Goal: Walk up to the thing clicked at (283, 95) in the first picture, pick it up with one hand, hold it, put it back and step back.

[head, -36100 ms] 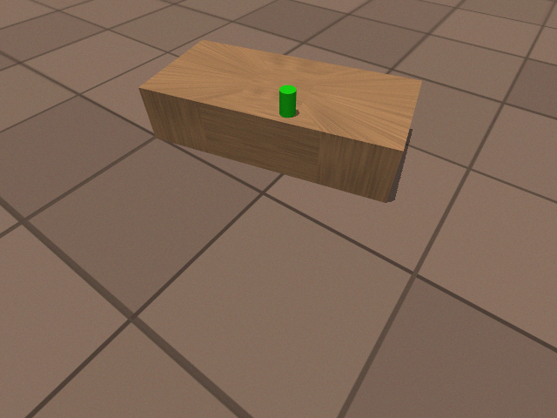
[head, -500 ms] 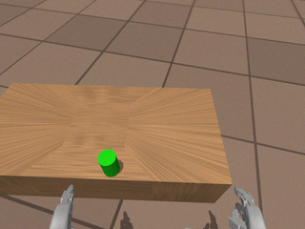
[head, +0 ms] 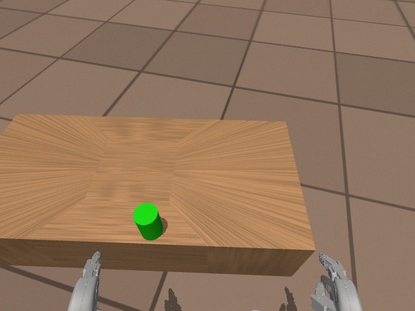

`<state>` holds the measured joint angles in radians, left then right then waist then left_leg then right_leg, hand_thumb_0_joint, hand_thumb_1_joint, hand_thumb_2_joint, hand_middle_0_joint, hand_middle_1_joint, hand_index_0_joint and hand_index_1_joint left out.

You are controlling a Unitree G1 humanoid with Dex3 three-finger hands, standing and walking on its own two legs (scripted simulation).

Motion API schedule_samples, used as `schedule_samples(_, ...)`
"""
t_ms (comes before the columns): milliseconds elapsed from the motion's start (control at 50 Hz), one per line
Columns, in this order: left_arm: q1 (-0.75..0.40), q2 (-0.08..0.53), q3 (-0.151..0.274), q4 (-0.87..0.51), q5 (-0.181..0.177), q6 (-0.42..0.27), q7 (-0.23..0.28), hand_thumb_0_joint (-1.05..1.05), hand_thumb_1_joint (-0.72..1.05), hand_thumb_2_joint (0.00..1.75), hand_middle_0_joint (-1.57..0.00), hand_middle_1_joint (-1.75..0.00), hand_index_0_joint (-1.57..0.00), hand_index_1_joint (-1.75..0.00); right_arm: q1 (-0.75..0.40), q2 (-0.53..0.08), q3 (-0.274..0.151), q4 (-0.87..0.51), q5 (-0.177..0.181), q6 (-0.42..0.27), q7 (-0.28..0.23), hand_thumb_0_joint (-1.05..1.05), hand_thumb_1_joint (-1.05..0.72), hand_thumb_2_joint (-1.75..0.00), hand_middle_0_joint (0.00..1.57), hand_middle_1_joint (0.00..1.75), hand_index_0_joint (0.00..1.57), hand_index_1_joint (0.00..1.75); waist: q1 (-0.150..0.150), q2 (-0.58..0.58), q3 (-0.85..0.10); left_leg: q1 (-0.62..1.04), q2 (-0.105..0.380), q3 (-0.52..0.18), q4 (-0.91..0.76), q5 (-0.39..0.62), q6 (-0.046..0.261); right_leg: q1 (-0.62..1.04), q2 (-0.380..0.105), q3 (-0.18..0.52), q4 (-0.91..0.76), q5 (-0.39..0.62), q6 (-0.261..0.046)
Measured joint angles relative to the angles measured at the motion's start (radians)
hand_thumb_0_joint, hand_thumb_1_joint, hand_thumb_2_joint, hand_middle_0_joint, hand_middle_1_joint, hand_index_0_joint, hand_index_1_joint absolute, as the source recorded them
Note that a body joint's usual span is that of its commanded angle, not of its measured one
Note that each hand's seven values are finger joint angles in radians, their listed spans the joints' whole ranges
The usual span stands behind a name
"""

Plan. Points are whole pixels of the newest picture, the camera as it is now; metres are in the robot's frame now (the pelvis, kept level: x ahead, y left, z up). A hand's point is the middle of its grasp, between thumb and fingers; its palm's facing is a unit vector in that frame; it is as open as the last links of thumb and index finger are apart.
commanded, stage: stand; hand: left
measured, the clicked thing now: (148, 222) +0.45 +0.22 -0.33
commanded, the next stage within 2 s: none
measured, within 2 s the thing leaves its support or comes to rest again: neither
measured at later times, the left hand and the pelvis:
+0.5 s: hand out of the picture +0.08 +0.25 -0.11, palm faces +0.01 -0.94 -0.34, open 8.4 cm; pelvis +0.00 +0.01 +0.04, yaw +1 degrees
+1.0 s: hand out of the picture +0.02 +0.26 -0.10, palm faces +0.03 -0.94 -0.35, open 7.4 cm; pelvis -0.02 +0.01 +0.06, yaw +1 degrees
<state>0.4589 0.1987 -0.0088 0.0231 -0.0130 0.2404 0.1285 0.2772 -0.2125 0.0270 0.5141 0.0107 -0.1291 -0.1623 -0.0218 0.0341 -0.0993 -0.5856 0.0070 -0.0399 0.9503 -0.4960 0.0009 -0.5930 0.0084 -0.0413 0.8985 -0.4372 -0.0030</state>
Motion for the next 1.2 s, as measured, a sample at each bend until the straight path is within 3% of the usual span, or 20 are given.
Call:
schedule_samples(60,0.000,0.002,0.003,-0.003,0.000,-0.001,0.000,-0.01,-0.54,0.06,-0.08,-0.07,-0.07,-0.07,0.002,0.000,0.000,0.000,0.000,-0.001,-0.001,0.02,-0.90,-0.90,0.21,0.30,0.20,0.30,0.000,-0.001,0.003,0.000,0.000,0.000,-0.001,0.002,0.000,0.000,0.000,0.000,-0.001,0.002,0.000)
schedule_samples(120,-0.103,0.034,-0.002,0.197,0.063,-0.110,-0.047,-0.01,-0.46,0.14,-0.12,-0.13,-0.11,-0.13,-0.049,-0.019,-0.006,0.104,-0.078,0.030,0.053,0.01,-0.90,-0.90,0.21,0.30,0.20,0.30,0.019,-0.021,0.059,0.063,-0.012,0.012,-0.036,0.020,0.005,0.051,-0.012,0.011,-0.012,0.008,-0.005)
schedule_samples(160,-0.168,0.059,0.003,0.341,0.077,-0.152,-0.078,-0.01,-0.37,0.23,-0.14,-0.17,-0.13,-0.18,-0.078,-0.040,-0.005,0.177,-0.095,0.068,0.093,0.01,-0.90,-0.90,0.21,0.30,0.20,0.30,0.028,-0.033,0.080,0.097,-0.021,0.018,-0.064,0.035,0.008,0.078,-0.020,0.017,-0.025,0.014,-0.005)
schedule_samples(240,-0.214,0.094,0.020,0.530,0.067,-0.204,-0.110,-0.01,-0.13,0.46,-0.18,-0.23,-0.17,-0.24,-0.081,-0.072,-0.030,0.255,-0.078,0.094,0.140,0.01,-0.90,-0.90,0.21,0.30,0.21,0.30,0.033,-0.040,0.104,0.159,-0.028,0.022,-0.122,0.060,0.010,0.135,-0.028,0.022,-0.069,0.032,-0.001)
schedule_samples(340,-0.215,0.119,0.035,0.696,0.063,-0.233,-0.116,-0.01,0.22,0.70,-0.20,-0.27,-0.19,-0.27,-0.065,-0.097,-0.059,0.329,-0.069,0.110,0.156,0.01,-0.91,-0.90,0.21,0.30,0.20,0.30,0.026,-0.041,0.110,0.229,-0.034,0.020,-0.199,0.093,0.012,0.205,-0.033,0.021,-0.142,0.060,0.004)
schedule_samples(440,-0.226,0.122,0.036,0.816,0.053,-0.244,-0.111,0.00,0.57,0.82,-0.20,-0.29,-0.19,-0.29,-0.055,-0.108,-0.068,0.398,-0.064,0.116,0.159,0.01,-0.91,-0.90,0.21,0.30,0.20,0.30,0.024,-0.037,0.122,0.294,-0.035,0.017,-0.277,0.129,0.016,0.276,-0.035,0.017,-0.229,0.100,0.010)
schedule_samples(540,-0.249,0.116,0.028,0.907,0.041,-0.248,-0.109,0.00,0.77,0.87,-0.21,-0.29,-0.20,-0.30,-0.062,-0.103,-0.058,0.462,-0.057,0.119,0.158,0.01,-0.91,-0.90,0.21,0.30,0.20,0.30,0.027,-0.035,0.135,0.358,-0.038,0.014,-0.367,0.175,0.020,0.344,-0.038,0.015,-0.326,0.149,0.017)
schedule_samples(840,-0.304,0.113,0.019,1.078,0.035,-0.249,-0.118,0.00,0.90,0.89,-0.21,-0.30,-0.20,-0.30,-0.118,-0.094,-0.040,0.573,-0.042,0.115,0.158,0.01,-0.91,-0.90,0.21,0.30,0.20,0.30,0.035,-0.025,0.143,0.479,-0.053,0.014,-0.572,0.297,0.024,0.453,-0.054,0.016,-0.500,0.252,0.027)
schedule_samples(1200,-0.301,0.118,0.019,1.152,0.034,-0.252,-0.123,0.00,0.90,0.89,-0.21,-0.30,-0.20,-0.30,-0.123,-0.120,-0.043,0.623,-0.037,0.124,0.164,0.01,-0.91,-0.90,0.21,0.30,0.20,0.30,0.032,-0.018,0.157,0.479,-0.033,0.003,-0.612,0.323,0.006,0.457,-0.033,0.005,-0.546,0.280,0.009)
